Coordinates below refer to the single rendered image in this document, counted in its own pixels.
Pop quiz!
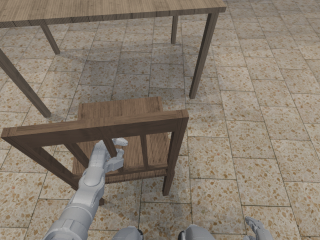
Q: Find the robot left hand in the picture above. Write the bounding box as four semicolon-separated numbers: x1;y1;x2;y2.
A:
88;137;128;173

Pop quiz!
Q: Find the robot right hand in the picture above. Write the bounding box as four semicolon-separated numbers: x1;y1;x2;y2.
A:
243;216;274;240

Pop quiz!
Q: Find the right robot thigh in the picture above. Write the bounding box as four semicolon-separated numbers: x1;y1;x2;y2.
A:
181;226;216;240

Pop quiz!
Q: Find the chair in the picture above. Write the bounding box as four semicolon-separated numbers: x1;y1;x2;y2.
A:
0;96;189;206

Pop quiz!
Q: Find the table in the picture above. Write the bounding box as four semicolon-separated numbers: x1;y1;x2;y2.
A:
0;0;227;118

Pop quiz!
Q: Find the robot left forearm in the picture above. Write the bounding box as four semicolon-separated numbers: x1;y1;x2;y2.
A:
42;166;106;240

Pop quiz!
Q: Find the robot right shin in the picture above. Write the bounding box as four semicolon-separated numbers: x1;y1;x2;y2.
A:
187;224;197;229

